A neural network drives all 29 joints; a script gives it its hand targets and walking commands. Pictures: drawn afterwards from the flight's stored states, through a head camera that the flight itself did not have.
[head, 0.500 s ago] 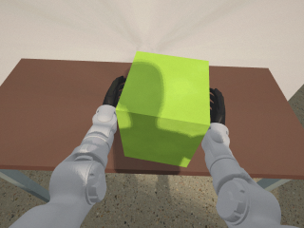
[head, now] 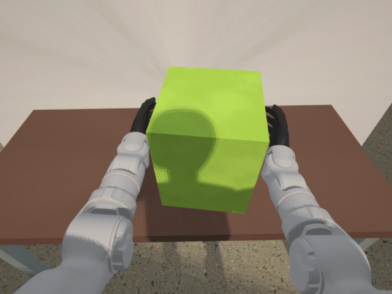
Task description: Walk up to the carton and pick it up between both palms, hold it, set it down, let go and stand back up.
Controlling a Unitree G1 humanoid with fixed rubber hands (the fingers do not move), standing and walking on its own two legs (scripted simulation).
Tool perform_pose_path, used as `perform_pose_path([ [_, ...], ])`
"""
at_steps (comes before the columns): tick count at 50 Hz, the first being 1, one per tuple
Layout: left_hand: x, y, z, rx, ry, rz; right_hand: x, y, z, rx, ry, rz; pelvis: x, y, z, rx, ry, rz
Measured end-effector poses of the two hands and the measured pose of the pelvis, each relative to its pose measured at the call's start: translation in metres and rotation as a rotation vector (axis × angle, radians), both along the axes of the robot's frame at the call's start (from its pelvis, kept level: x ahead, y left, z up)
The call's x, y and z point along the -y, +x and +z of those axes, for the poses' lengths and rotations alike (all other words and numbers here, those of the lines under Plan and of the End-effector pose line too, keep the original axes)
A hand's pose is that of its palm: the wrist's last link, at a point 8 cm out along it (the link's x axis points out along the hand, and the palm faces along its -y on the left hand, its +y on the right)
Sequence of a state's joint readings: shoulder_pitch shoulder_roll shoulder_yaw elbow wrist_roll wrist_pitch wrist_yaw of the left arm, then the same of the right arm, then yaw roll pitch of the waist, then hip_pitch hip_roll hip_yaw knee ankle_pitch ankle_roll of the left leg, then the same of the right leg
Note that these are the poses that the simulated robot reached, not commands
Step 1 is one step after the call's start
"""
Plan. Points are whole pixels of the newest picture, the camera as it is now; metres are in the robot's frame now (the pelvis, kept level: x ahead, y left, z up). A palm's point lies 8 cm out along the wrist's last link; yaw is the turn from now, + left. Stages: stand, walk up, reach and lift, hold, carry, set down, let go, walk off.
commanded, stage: reach and lift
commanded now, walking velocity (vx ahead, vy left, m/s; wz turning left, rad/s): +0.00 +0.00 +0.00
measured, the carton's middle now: (208, 142) +0.43 +0.00 +0.09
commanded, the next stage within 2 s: hold in 2.00 s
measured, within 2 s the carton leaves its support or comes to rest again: neither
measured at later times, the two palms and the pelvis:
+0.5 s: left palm (130, 127) +0.38 +0.15 +0.19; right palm (289, 132) +0.37 -0.14 +0.19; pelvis -0.03 +0.00 +0.00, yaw +1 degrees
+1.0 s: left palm (130, 129) +0.35 +0.14 +0.21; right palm (299, 126) +0.36 -0.15 +0.21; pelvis -0.04 -0.01 +0.00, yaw +2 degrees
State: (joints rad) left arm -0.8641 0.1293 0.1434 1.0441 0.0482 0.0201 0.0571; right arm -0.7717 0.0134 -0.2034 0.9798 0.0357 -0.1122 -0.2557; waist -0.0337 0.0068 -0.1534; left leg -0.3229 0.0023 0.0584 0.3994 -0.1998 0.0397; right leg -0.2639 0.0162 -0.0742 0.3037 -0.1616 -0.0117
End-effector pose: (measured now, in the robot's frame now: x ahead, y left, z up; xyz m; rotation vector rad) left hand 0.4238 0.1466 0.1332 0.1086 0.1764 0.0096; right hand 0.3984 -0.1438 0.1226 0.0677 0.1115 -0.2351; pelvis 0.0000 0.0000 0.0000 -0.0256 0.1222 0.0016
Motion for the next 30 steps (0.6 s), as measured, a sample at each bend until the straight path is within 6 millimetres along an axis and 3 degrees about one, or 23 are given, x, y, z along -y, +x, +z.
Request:
perform_pose_path([
  [16, -0.008, -0.027, 0.053, -0.011, -0.021, 0.050, -0.007, -0.014, 0.062, -0.005, -0.014, 0.042, -0.002, -0.016, 0.003, 0.156, 0.001, 0.020],
  [30, 0.001, -0.056, 0.055, -0.038, -0.017, 0.062, 0.001, -0.040, 0.061, -0.028, -0.031, 0.061, -0.001, -0.033, 0.002, 0.210, 0.005, 0.015],
])
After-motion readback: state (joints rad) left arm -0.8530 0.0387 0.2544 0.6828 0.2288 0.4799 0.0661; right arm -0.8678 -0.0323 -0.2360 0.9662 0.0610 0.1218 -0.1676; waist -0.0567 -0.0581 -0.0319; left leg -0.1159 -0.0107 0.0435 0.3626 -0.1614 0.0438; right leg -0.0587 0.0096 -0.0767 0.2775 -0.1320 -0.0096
